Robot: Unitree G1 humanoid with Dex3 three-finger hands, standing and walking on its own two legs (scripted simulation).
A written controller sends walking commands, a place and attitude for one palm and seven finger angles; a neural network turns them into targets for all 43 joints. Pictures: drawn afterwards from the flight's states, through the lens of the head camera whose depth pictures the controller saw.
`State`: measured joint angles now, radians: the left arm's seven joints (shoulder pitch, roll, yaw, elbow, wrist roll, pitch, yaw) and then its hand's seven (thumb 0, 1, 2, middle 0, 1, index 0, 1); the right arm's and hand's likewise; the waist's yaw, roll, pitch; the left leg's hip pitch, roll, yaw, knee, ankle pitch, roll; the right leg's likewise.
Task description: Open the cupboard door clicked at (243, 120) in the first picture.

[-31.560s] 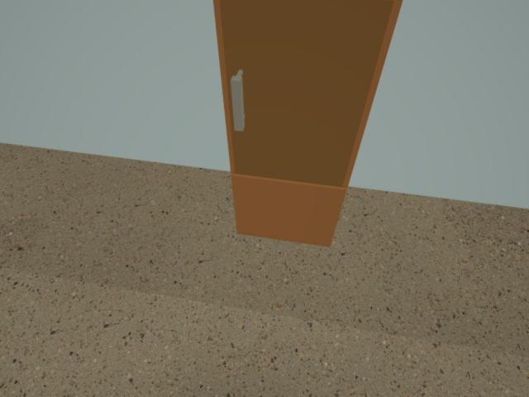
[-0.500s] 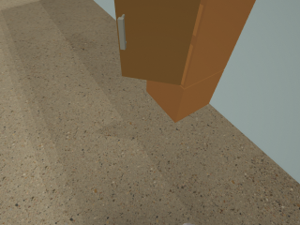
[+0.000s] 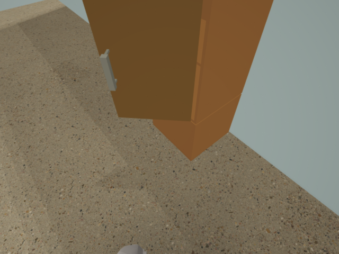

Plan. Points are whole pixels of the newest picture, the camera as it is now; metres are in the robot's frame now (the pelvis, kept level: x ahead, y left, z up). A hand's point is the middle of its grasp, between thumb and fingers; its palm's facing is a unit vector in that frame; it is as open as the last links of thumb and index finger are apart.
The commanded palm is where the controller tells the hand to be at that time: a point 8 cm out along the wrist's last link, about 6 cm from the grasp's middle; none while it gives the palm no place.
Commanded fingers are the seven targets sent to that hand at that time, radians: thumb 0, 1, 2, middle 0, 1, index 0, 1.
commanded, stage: take the last steps up to it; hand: left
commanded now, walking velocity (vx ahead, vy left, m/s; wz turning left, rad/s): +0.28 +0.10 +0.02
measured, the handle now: (110, 70) +0.78 +0.27 -0.03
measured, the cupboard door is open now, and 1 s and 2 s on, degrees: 45 45 45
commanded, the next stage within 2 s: come to a stop and stand still in 0.28 s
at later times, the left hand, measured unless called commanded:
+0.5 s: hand (80, 238) +0.19 +0.27 -0.18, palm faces +0.04 -0.98 -0.17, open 7.4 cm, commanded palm none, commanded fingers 0.00 0.90 0.90 -0.20 -0.30 -0.20 -0.30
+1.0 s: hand (88, 211) +0.27 +0.27 -0.19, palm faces -0.02 -0.98 -0.20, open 7.4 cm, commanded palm none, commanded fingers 0.00 0.90 0.90 -0.20 -0.30 -0.20 -0.30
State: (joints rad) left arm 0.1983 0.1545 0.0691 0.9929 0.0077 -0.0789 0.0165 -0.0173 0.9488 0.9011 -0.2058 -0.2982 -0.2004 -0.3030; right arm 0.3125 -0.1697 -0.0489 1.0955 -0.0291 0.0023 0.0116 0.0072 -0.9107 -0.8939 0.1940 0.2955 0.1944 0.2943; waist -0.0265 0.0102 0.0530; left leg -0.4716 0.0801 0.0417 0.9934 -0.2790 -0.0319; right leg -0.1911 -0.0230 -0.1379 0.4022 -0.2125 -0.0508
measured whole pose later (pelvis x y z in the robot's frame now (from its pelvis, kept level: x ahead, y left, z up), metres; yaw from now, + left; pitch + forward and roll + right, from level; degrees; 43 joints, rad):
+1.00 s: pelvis +0.18 +0.10 -0.02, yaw -2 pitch +0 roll -1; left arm 0.15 0.17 0.02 0.99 0.02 0.02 0.05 0.00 0.91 0.90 -0.21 -0.30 -0.20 -0.30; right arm 0.22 -0.19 -0.05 1.01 -0.01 0.04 -0.02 0.00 -0.91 -0.89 0.19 0.30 0.20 0.29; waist -0.02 -0.01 0.06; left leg -0.23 0.02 0.05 0.56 -0.33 -0.01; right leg -0.32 -0.04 -0.07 0.56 -0.25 0.01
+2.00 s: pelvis +0.19 +0.08 -0.01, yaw -4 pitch -1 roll +1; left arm 0.22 0.16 0.00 1.10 0.01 -0.02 0.03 0.01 0.92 0.90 -0.20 -0.30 -0.20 -0.30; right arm 0.29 -0.16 0.01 1.12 -0.02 -0.02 -0.02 0.00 -0.91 -0.89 0.19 0.30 0.20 0.29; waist 0.00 0.02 0.04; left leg -0.11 0.02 0.09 0.42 -0.29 0.00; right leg -0.24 -0.02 -0.03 0.48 -0.23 -0.01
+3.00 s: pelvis +0.15 +0.10 -0.09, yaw +0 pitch +14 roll -2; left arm 0.26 0.30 0.28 0.13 -0.32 -0.36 -0.39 0.00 0.03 0.53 -0.27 -0.86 -0.26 -0.86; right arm 0.30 -0.26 0.01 0.56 0.03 -0.24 -0.05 0.02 -0.90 -0.89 0.20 0.30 0.20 0.30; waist -0.02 0.02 -0.12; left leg -0.85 0.02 0.01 1.14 -0.54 0.02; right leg -0.90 -0.05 -0.08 1.07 -0.42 0.00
